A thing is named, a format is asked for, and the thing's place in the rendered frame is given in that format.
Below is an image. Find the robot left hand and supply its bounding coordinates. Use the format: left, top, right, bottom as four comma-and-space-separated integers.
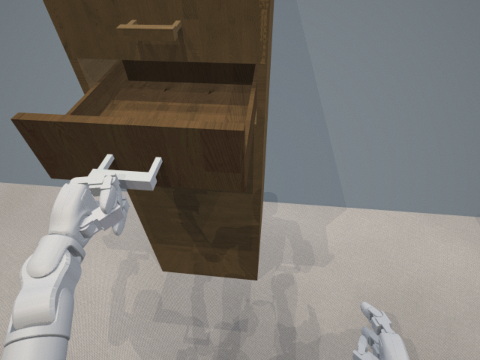
48, 172, 130, 248

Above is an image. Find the drawer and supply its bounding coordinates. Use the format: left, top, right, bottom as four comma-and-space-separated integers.
10, 60, 258, 192

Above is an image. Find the robot right hand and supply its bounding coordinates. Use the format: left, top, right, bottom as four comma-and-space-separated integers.
353, 301, 410, 360

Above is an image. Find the handle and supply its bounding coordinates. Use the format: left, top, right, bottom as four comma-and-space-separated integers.
116, 24, 178, 41
88, 154, 163, 191

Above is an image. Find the cabinet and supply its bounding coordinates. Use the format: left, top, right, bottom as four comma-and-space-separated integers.
43, 0, 274, 281

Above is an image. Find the robot left forearm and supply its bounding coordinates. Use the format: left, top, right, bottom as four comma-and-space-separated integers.
1, 234, 86, 360

